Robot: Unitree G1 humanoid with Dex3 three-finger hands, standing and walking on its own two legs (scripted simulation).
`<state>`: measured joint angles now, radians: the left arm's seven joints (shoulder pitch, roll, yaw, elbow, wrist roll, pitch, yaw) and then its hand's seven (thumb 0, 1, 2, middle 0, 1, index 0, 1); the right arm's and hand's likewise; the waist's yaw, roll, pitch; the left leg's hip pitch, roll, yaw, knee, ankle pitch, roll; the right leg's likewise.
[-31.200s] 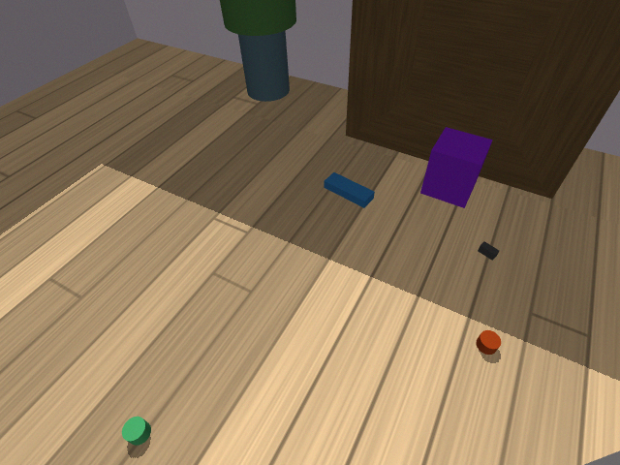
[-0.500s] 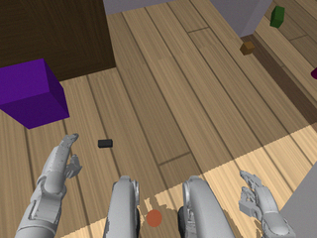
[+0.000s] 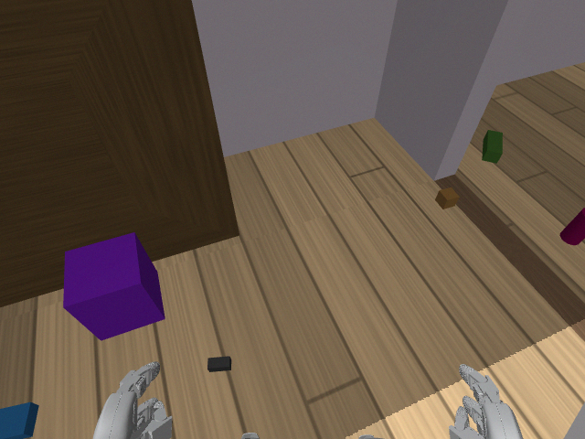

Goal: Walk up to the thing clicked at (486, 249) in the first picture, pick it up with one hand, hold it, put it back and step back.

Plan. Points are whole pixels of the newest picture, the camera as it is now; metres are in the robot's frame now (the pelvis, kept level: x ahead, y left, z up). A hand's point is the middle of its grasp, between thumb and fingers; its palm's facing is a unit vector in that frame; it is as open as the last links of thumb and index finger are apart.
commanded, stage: home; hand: left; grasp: from above
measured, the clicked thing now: (219, 364) +0.46 +0.24 -0.69
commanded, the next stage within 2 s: none
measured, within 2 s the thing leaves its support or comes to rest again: neither
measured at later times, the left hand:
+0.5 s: hand out of the picture +0.16 +0.18 -0.04, palm faces +0.06 -0.98 -0.20, open 7.4 cm
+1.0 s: hand out of the picture +0.16 +0.18 -0.04, palm faces +0.05 -0.98 -0.20, open 7.4 cm
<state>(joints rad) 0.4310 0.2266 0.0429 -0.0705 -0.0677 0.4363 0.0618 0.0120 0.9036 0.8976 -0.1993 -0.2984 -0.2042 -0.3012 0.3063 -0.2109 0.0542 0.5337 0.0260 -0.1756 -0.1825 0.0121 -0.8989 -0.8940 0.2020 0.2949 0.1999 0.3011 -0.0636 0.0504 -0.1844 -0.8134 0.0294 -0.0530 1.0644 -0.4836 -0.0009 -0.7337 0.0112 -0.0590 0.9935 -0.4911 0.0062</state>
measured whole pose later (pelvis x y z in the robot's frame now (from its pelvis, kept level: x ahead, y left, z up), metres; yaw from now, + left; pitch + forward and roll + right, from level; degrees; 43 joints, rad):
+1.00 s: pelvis +0.00 +0.00 +0.01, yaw +0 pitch +9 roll -3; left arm 0.49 0.23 0.03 -0.11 -0.05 0.45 0.01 0.01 0.91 0.90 -0.20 -0.30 -0.20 -0.30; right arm 0.30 -0.22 0.04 0.55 0.01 -0.25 -0.19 0.01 -0.90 -0.89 0.20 0.30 0.20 0.30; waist -0.04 0.04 -0.16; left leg -0.70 0.02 -0.05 0.99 -0.46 0.00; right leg -0.62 0.00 -0.05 0.93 -0.48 0.01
